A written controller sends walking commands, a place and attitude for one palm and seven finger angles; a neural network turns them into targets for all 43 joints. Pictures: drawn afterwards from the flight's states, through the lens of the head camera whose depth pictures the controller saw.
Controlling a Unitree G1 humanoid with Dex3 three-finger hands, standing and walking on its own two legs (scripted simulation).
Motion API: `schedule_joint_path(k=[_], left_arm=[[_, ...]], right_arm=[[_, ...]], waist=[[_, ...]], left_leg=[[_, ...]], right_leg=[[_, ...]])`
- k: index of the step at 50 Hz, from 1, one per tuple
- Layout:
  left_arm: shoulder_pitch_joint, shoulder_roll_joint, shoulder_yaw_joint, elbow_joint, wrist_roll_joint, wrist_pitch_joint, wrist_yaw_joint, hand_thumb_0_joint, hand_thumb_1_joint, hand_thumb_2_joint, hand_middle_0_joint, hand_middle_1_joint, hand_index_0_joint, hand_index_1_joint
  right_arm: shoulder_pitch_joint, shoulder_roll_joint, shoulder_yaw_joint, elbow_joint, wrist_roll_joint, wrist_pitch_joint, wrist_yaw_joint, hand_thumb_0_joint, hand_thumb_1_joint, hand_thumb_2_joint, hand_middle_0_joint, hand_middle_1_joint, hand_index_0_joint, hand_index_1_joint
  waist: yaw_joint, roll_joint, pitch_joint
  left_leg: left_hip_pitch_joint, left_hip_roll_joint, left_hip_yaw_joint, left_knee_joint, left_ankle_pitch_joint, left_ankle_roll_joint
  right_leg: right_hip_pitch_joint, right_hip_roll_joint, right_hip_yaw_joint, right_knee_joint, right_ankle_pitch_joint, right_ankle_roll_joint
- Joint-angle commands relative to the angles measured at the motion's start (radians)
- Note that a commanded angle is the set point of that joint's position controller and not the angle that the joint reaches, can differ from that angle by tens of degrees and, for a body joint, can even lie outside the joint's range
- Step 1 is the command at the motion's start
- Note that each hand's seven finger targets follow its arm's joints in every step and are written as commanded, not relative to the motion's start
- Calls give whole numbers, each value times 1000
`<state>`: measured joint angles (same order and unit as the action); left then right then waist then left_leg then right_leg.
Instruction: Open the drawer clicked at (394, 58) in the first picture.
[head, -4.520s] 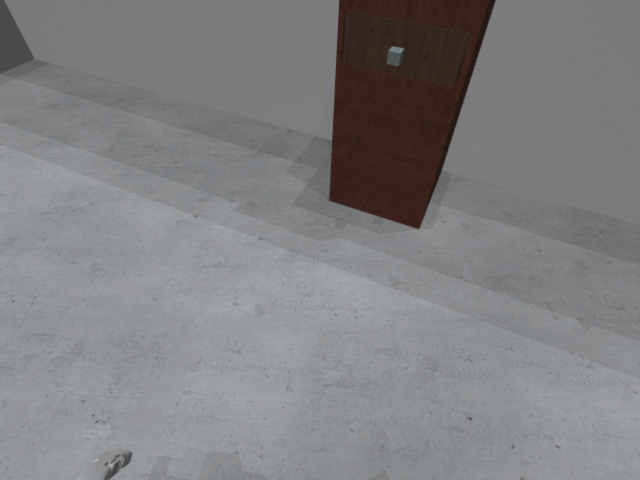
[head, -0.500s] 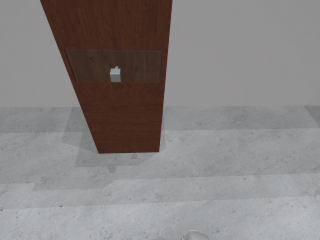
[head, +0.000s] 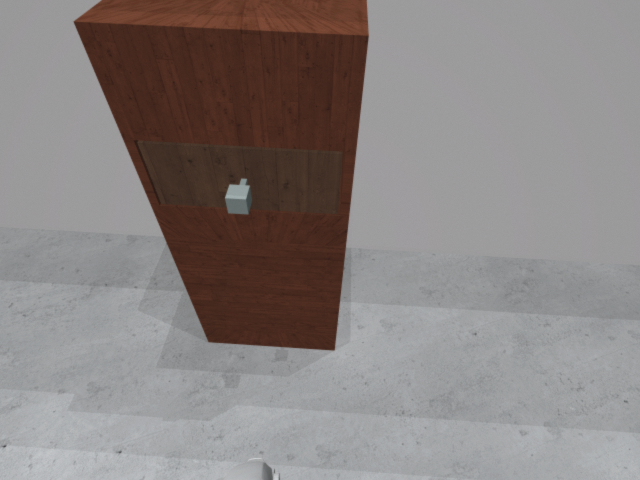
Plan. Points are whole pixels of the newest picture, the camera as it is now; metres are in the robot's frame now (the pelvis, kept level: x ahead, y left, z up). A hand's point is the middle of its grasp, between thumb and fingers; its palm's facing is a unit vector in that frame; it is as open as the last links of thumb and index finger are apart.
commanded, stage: take the last steps up to it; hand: left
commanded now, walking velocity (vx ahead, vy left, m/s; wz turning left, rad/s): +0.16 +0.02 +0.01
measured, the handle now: (240, 193) +0.62 +0.21 -0.04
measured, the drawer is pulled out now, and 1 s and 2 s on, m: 0.00 0.00 0.00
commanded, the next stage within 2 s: come to a stop and stand still in 0.04 s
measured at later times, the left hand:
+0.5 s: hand out of the picture +0.14 +0.20 -0.18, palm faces +0.01 -0.97 -0.24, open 7.4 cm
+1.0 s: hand out of the picture +0.05 +0.15 -0.14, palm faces +0.09 -0.95 -0.30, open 7.3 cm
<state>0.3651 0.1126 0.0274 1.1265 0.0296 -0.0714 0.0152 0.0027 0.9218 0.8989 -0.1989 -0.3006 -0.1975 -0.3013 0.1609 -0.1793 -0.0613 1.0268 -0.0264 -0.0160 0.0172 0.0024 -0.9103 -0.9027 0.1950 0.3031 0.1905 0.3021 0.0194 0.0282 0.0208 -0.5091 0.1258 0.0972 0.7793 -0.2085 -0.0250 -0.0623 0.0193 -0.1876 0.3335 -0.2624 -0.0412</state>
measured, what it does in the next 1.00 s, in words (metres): steps on the spot: left foot, then right foot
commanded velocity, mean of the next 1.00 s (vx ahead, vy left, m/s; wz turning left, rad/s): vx -0.02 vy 0.06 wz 0.00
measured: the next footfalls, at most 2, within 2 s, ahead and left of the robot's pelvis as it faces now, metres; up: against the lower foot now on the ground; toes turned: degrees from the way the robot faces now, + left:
left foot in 0.10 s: +0.15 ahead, +0.12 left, +0.00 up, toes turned +9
right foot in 0.60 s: +0.11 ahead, -0.15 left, +0.00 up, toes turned -6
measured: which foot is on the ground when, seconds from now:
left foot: up 0.00-0.08, down 0.10-0.60, up 0.62-1.00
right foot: down 0.00-0.12, up 0.14-0.58, down 0.60-1.00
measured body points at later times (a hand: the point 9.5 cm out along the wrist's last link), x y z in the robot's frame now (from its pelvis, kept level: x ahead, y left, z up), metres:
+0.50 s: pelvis +0.08 +0.00 +0.00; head +0.11 +0.02 +0.45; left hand +0.14 +0.25 -0.16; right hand +0.11 -0.23 -0.15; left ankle +0.11 +0.12 -0.74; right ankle +0.07 -0.14 -0.69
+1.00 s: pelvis +0.03 -0.05 +0.01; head +0.06 -0.09 +0.46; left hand +0.05 +0.20 -0.12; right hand +0.07 -0.31 -0.16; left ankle -0.01 +0.13 -0.66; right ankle +0.07 -0.15 -0.74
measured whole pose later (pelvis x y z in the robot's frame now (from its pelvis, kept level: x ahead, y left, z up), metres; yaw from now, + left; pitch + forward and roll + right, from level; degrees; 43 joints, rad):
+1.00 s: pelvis +0.03 -0.05 +0.01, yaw +0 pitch +0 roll +4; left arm 0.28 0.15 0.05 1.00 0.03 0.00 0.03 0.01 0.91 0.90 -0.20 -0.30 -0.20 -0.30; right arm 0.24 -0.26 -0.08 1.04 -0.03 0.08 0.02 0.00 -0.91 -0.90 0.20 0.30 0.19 0.30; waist 0.03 0.03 0.03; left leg -0.40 0.04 -0.01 0.97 -0.31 -0.07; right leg -0.26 -0.09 -0.07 0.41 -0.17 -0.02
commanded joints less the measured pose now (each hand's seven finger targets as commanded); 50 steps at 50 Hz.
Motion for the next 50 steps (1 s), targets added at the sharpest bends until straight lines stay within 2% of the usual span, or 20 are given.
schedule_joint_path(k=[1,2,4,5,6,7,10,14,21,25,28,29,30,31,32,33,36,38,43,50], left_arm=[[66,164,34,-19,-2,-6,7,0,900,900,-200,-300,-200,-300],[71,158,34,-11,-5,-2,7,0,900,900,-200,-300,-200,-300],[68,138,29,-10,-10,7,5,0,900,900,-200,-300,-200,-300],[92,96,25,-23,-17,10,2,0,900,900,-200,-300,-200,-300],[85,69,14,-46,-19,7,-2,0,900,900,-200,-300,-200,-300],[49,93,20,-60,-10,14,3,0,900,900,-200,-300,-200,-300],[37,48,11,-15,-16,40,9,0,900,900,-200,-300,-200,-300],[68,73,26,-18,-13,95,17,0,900,900,-200,-300,-200,-300],[-50,109,48,-117,-6,134,14,0,900,900,-200,-300,-200,-300],[-106,102,37,-154,-13,117,16,0,900,900,-200,-300,-200,-300],[-44,120,40,-133,-13,90,19,0,900,900,-200,-300,-200,-300],[-37,170,42,-134,-4,76,23,0,900,900,-200,-300,-200,-300],[-67,259,52,-145,4,63,30,0,900,900,-200,-300,-200,-300],[-62,297,58,-162,-2,67,27,0,900,900,-200,-300,-200,-300],[-76,290,53,-168,-3,71,26,0,900,900,-200,-300,-200,-300],[-112,286,64,-168,-4,67,30,0,900,900,-200,-300,-200,-300],[-157,239,58,-189,-9,65,31,0,900,900,-200,-300,-200,-300],[-128,236,62,-188,-12,60,30,0,900,900,-200,-300,-200,-300],[-52,232,65,-170,-9,60,34,0,900,900,-200,-300,-200,-300],[-46,252,68,-161,7,63,21,0,900,900,-200,-300,-200,-300]], right_arm=[[1,-8,10,-50,5,-22,2,0,-900,-900,200,300,200,300],[16,-14,12,-40,3,-25,-2,0,-900,-900,200,300,200,300],[168,-60,3,8,-1,-35,-14,0,-900,-900,200,300,200,300],[273,-141,-14,28,-12,-45,-26,0,-900,-900,200,300,200,300],[337,-205,-24,43,-3,-36,-34,0,-900,-900,200,300,200,300],[310,-192,-14,36,4,-23,-39,0,-900,-900,200,300,200,300],[104,-68,30,-3,6,-33,-61,0,-900,-900,200,300,200,300],[102,-96,12,9,14,-18,-80,0,-900,-900,200,300,200,300],[78,-130,-13,-7,4,13,-77,0,-900,-900,200,300,200,300],[73,-139,-25,-11,-3,23,-61,0,-900,-900,200,300,200,300],[73,-136,-27,-10,5,31,-45,0,-900,-900,200,300,200,300],[96,-98,-23,-7,14,31,-36,0,-900,-900,200,300,200,300],[121,-23,-9,-27,21,36,-31,0,-900,-900,200,300,200,300],[76,-50,-14,-55,15,51,-32,0,-900,-900,200,300,200,300],[67,-57,-18,-52,10,67,-30,0,-900,-900,200,300,200,300],[74,-61,-19,-44,5,78,-30,0,-900,-900,200,300,200,300],[123,-95,-29,-14,0,80,-17,0,-900,-900,200,300,200,300],[125,-102,-30,-20,1,79,-11,0,-900,-900,200,300,200,300],[91,-110,-29,-42,-5,86,-6,0,-900,-900,200,300,200,300],[72,-100,-13,-59,2,69,-3,0,-900,-900,200,300,200,300]], waist=[[3,-117,66],[-2,-106,61],[-68,-11,-4],[-97,165,-95],[-102,307,-136],[-95,191,-92],[-15,28,-9],[-5,21,-74],[-18,143,-44],[-30,220,-38],[11,140,-78],[11,8,-87],[-10,-247,-72],[25,-277,-47],[15,-175,-27],[3,-275,-18],[-17,-219,24],[-3,-219,0],[29,-191,-3],[30,-228,2]], left_leg=[[69,-29,12,-144,-32,27],[133,-46,31,-188,-7,31],[401,-53,13,-305,103,49],[588,130,-194,-355,246,119],[661,306,-398,-442,380,219],[572,310,-380,-471,301,252],[347,224,-200,-484,610,183],[389,224,-123,-452,804,176],[365,205,-96,-435,644,195],[348,183,-105,-417,507,178],[278,115,-83,-336,263,109],[241,41,-42,-247,107,49],[108,-56,14,-134,-222,-7],[103,-82,-49,-11,-371,-10],[109,-78,-100,95,-353,-8],[63,-82,-124,166,-318,-8],[-5,-86,-135,314,-152,-21],[-37,-95,-133,331,-97,-35],[-52,-86,-142,287,-71,-48],[55,-76,-86,78,-159,-32]], right_leg=[[-14,-307,188,-69,363,-114],[-27,-289,172,-32,384,-100],[-131,-216,118,190,356,-54],[-286,-117,47,416,115,-2],[-437,-36,28,671,-339,25],[-452,-61,104,774,-367,8],[-346,-138,189,691,-191,52],[-306,-108,181,638,-128,81],[-383,-79,190,674,-139,87],[-294,-75,142,452,-164,71],[-108,-66,114,145,61,70],[-53,-123,175,27,176,64],[-39,-342,413,-27,327,6],[-132,-447,482,-54,431,-80],[-192,-452,448,-65,354,-115],[-189,-413,457,-68,316,-97],[-154,-337,361,-51,261,-60],[-90,-323,333,-50,243,-49],[-51,-344,390,-99,29,-53],[-105,-338,407,-165,-179,-83]])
